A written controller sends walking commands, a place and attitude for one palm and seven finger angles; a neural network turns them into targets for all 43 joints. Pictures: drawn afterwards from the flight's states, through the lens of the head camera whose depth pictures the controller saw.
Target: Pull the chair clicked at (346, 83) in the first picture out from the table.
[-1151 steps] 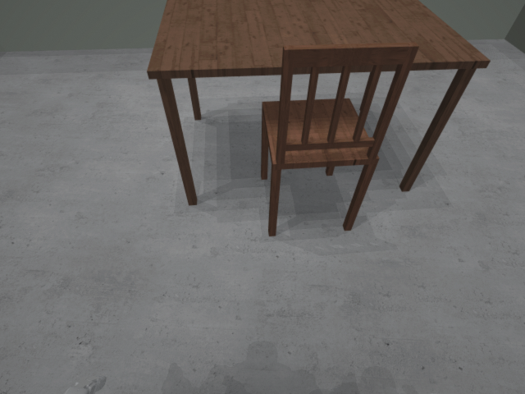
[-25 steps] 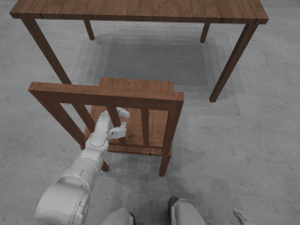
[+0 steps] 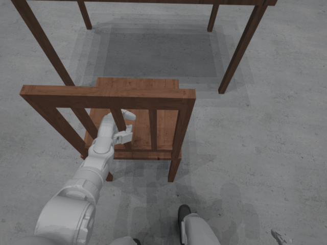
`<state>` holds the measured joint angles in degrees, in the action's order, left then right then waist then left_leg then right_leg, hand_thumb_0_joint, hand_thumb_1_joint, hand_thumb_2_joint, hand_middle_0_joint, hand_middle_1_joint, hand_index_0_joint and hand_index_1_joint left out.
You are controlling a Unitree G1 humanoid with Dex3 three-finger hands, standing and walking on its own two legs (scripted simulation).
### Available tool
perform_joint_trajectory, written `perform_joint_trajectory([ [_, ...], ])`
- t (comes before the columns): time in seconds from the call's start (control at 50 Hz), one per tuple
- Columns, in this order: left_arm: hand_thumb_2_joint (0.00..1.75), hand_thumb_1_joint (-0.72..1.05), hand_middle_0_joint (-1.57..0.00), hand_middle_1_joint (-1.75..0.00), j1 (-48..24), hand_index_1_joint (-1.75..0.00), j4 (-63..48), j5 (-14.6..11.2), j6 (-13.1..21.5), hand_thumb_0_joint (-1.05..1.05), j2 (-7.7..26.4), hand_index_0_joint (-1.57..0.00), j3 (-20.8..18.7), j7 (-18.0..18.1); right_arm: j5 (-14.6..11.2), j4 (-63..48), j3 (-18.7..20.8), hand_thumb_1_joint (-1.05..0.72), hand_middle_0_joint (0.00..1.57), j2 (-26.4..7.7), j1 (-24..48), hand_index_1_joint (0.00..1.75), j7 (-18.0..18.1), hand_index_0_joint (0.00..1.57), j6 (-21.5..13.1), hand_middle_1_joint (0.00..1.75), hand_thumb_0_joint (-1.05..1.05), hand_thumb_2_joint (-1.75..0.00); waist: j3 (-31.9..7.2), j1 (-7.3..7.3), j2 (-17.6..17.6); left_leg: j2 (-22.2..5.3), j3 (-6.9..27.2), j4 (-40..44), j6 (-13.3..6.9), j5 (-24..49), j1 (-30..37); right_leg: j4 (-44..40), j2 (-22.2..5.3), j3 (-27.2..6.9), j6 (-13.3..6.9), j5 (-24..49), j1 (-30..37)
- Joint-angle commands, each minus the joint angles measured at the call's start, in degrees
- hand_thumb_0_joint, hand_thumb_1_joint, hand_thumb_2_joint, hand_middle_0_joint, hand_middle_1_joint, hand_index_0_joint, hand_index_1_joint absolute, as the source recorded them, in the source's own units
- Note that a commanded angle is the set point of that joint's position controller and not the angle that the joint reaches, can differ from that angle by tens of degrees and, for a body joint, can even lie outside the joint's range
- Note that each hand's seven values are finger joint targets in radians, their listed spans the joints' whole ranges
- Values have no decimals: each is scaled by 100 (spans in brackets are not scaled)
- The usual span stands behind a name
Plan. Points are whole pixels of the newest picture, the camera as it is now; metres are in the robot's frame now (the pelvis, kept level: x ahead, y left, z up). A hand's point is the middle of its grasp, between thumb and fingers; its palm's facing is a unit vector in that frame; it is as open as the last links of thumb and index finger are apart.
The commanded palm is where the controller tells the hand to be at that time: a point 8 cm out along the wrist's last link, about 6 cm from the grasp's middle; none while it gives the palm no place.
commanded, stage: step backward, pulling the chair out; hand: left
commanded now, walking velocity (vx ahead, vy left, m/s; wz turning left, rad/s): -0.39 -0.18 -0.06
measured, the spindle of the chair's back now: (122, 130) +0.42 +0.11 -0.08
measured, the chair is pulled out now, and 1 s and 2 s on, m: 0.43 0.64 0.64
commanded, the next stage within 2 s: stop walking, hand still on the chair in 0.42 s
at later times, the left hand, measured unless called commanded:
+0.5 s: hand (120, 166) +0.30 +0.11 -0.06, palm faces -0.10 -0.98 -0.17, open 5.2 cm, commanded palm +0.30 +0.16 -0.05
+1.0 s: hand (113, 213) +0.19 +0.12 -0.06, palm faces -0.05 -0.98 -0.17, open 5.2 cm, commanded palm +0.18 +0.17 -0.04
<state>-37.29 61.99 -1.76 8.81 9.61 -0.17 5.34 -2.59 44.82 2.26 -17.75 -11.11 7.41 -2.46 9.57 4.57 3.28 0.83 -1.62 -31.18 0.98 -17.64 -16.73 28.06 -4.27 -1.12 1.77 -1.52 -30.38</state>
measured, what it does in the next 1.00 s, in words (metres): steps on the spot: right foot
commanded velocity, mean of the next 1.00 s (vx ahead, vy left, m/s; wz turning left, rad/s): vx -0.10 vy -0.04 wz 0.01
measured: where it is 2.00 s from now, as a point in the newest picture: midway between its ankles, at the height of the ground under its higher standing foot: outside the picture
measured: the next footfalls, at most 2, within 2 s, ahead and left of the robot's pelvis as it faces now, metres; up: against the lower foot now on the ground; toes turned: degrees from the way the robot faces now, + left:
right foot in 0.14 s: +0.02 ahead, -0.14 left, +0.00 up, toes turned -5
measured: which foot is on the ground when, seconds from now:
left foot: down 0.00-1.00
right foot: down 0.00-0.00, up 0.02-0.12, down 0.14-1.00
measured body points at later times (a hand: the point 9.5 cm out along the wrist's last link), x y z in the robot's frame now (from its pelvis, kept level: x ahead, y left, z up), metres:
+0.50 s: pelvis -0.09 +0.02 +0.00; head +0.00 +0.01 +0.44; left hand +0.30 +0.16 -0.04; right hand -0.01 -0.27 -0.12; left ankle -0.05 +0.15 -0.73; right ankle -0.02 -0.13 -0.73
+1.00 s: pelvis -0.10 +0.00 +0.01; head -0.09 +0.00 +0.46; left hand +0.19 +0.17 -0.04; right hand -0.01 -0.26 -0.11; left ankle -0.09 +0.12 -0.73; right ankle -0.02 -0.13 -0.73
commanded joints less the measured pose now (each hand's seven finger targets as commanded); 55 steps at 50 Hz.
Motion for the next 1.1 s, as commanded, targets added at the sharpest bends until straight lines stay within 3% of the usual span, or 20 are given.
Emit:
perform_joint_trajectory([
  [0.0,90,90,-50,-145,-2098,-145,-1591,18,484,0,579,-50,-4,-130,229,-730,133,-90,20,-448,-307,30,-76,20,-42,30,0,-90,-2667,-221,-2197,-1959,1217,915,-638,3550,545,1992,191,23,-95,-1878,1269],
  [0.06,90,90,-50,-145,-2111,-145,-1307,-3,588,0,593,-50,-112,-87,210,-518,190,-90,20,-451,-636,30,-216,20,-50,30,0,-90,-2402,-205,-1034,-2099,1160,-9,-668,5781,1817,1226,293,-7,-233,-1867,640],
  [0.12,90,90,-50,-145,-2166,-145,-894,145,778,0,645,-50,-107,-106,166,-200,211,-90,20,-460,-877,30,-316,20,-100,30,0,-90,-2938,-119,-1104,-1576,682,-1006,-217,5749,2200,-533,199,61,-306,465,1559],
  [0.16,90,90,-50,-145,-2037,-145,-620,199,876,0,876,-50,-183,-126,155,-155,175,-90,20,-506,-854,30,-243,20,-120,30,0,-90,-2815,-126,-764,-1175,401,-1219,65,3736,714,-338,-434,-383,-538,3265,2727],
  [0.2,90,90,-50,-145,-1775,-145,-523,99,743,0,1269,-50,-427,-90,53,-224,179,-90,20,-500,-642,30,-134,20,-127,30,0,-90,-3203,-207,403,-610,364,-1403,229,14,-588,98,-1177,-1088,-896,5101,3761],
  [0.24,90,90,-50,-145,-1677,-145,-529,68,586,0,1313,-50,-483,-121,5,-364,112,-90,20,-383,-333,30,-107,20,-177,30,0,-90,-3034,-389,374,-587,688,-1503,161,-1033,-783,4,-1436,-1126,-887,3637,3176],
  [0.26,90,90,-50,-145,-1596,-145,-582,37,531,0,1394,-50,-497,-98,24,-311,68,-90,20,-436,-346,30,-85,20,-175,30,0,-90,-2892,-368,-69,-573,640,-1164,144,-920,-596,-44,-1390,-1049,-865,3238,2984],
  [0.34,90,90,-50,-145,-1533,-145,-771,-10,418,0,1284,-50,-447,-49,48,-331,5,-90,20,-437,-403,30,28,20,-160,30,0,-90,-3260,-252,277,-675,409,76,85,1292,308,377,-869,-467,-421,2586,2717],
  [0.38,90,90,-50,-145,-1506,-145,-810,-59,393,0,1061,-50,-338,-56,48,-454,101,-90,20,-563,-483,30,28,20,-110,30,0,-90,-3167,-252,-225,-1174,772,238,-216,2863,819,445,-190,-93,-69,1282,2103],
  [0.48,90,90,-50,-145,-1585,-145,-1012,-29,435,0,805,-50,-263,-96,135,-665,93,-90,20,-441,-301,30,-122,20,-60,30,0,-90,-2570,-341,-1717,-1864,1488,697,-734,2476,428,1154,338,71,-78,-2133,1461],
  [0.58,90,90,-50,-145,-1010,-145,-2139,-66,314,0,833,-50,-153,-143,34,-1050,67,-90,20,-407,-388,30,-167,20,-55,30,0,-90,-2773,-277,-1310,-1336,751,274,-509,892,148,213,315,23,-51,-1426,2485],
  [0.64,90,90,-50,-145,-652,-145,-2130,36,188,0,916,-50,-171,-77,24,-1191,8,-90,20,-269,-187,30,-148,20,-51,30,0,-90,-2178,-305,-348,-532,174,-126,-194,-1601,-526,-501,-172,-667,-269,-3307,1877],
  [0.68,90,90,-50,-145,-325,-145,-2066,52,106,0,1120,-50,-285,-8,68,-969,17,-90,20,-242,-294,30,-108,20,-12,30,0,-90,-2065,-259,650,-35,-77,-1104,-67,-1283,205,-1579,-832,-1313,-575,-4359,966],
  [0.74,90,90,-50,-145,53,-145,-2232,103,131,0,1065,-50,-365,21,199,-760,-102,-90,20,-139,-172,30,-108,20,-115,30,0,-90,-2200,-248,597,16,12,-1306,-122,-823,641,-1498,-962,-978,-567,-3860,866],
  [0.8,90,90,-50,-145,411,-145,-2407,105,188,0,893,-50,-310,26,223,-768,-132,-90,20,-163,-114,30,-76,20,-243,30,0,-90,-1793,-250,228,-261,439,426,-287,-720,585,-1025,-533,-553,-355,-3320,1209],
  [0.84,90,90,-50,-145,646,-145,-2569,92,226,0,634,-50,-157,0,207,-871,-101,-90,20,-278,-92,30,-54,20,-244,30,0,-90,-1511,-377,-140,-678,1002,1135,-456,-450,197,-465,-87,-400,-204,-2440,1625],
  [0.88,90,90,-50,-145,786,-145,-2774,99,253,0,500,-50,-16,35,157,-928,-174,-90,20,-181,72,30,-64,20,-212,30,0,-90,-1554,-422,-1136,-1048,1368,1709,-565,-925,-168,42,121,-130,-122,-2026,2042],
  [0.92,90,90,-50,-145,956,-145,-2766,144,229,0,464,-50,11,57,149,-1000,-177,-90,20,-149,131,30,-84,20,-180,30,0,-90,-1424,-479,-966,-1020,1199,1619,-571,-492,-450,33,110,-118,-140,-1511,2426],
  [0.98,90,90,-50,-145,1367,-145,-2948,143,251,0,532,-50,-1,46,182,-1011,-79,-90,20,-250,41,30,-101,20,-222,30,0,-90,-1770,-438,-625,-709,737,1028,-335,937,392,-474,-55,-363,-226,-604,2454],
  [1.08,90,90,-50,-145,1724,-145,-3200,162,255,0,548,-50,19,100,168,-1032,-96,-90,20,-194,14,30,-103,20,-252,30,0,-90,-1583,-426,-528,-614,581,1204,-237,183,365,-732,-86,-461,-271,-1097,2229],
])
